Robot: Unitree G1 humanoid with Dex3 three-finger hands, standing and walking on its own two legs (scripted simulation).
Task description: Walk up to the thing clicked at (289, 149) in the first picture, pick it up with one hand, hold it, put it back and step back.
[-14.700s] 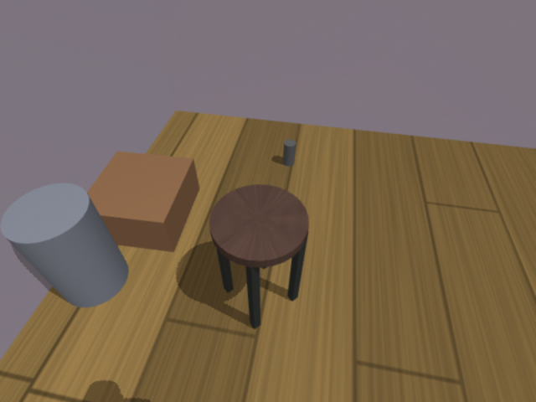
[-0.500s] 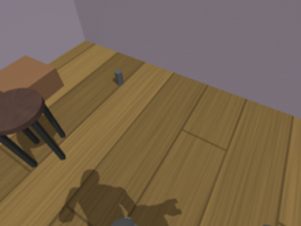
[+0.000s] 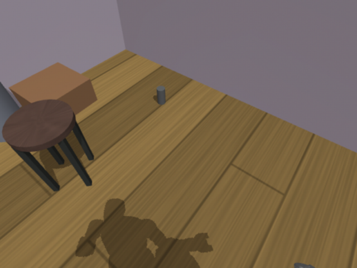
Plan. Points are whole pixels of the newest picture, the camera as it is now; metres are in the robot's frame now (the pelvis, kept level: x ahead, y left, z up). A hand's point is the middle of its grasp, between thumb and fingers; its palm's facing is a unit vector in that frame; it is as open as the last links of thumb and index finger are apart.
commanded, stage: walk up
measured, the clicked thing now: (161, 95) +1.47 +0.16 -0.68
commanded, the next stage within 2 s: stand in 0.26 s
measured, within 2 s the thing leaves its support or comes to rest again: neither
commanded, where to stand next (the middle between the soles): +0.06 -0.01 m, yaw -1 degrees
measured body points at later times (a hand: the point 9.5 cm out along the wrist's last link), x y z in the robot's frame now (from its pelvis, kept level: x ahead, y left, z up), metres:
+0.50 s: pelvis +0.00 -0.02 +0.02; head +0.01 -0.01 +0.47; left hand +0.07 +0.29 -0.11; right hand +0.10 -0.32 -0.10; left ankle +0.03 +0.11 -0.72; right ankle +0.01 -0.16 -0.72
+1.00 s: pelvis +0.00 -0.03 +0.03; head +0.01 -0.03 +0.48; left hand +0.08 +0.27 -0.11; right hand +0.07 -0.32 -0.11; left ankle +0.03 +0.11 -0.72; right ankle +0.01 -0.16 -0.72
